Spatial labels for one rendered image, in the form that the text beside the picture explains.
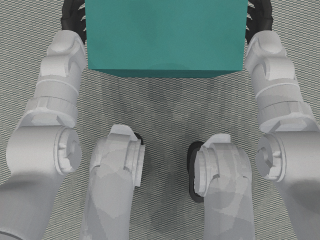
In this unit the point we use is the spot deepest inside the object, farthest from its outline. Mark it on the right robot forearm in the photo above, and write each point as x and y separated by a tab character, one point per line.
276	88

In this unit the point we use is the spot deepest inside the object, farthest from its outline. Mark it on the carton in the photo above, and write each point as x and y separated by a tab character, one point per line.
166	38

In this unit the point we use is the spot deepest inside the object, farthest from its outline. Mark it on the left robot forearm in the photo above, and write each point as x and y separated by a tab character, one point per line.
58	84

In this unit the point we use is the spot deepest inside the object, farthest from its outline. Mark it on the robot left upper arm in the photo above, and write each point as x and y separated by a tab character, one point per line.
39	158

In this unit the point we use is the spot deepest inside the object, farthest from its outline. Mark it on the right robot hand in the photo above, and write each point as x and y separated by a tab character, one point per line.
262	19

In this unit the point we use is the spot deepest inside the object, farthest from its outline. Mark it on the left robot hand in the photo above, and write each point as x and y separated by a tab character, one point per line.
71	18

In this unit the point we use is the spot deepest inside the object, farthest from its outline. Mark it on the right robot thigh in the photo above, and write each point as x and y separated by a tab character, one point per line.
228	204

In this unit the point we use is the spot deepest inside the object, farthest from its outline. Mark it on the robot right upper arm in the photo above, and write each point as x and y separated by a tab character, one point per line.
291	160

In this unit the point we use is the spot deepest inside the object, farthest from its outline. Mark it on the robot left shin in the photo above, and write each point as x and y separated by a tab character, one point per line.
98	149

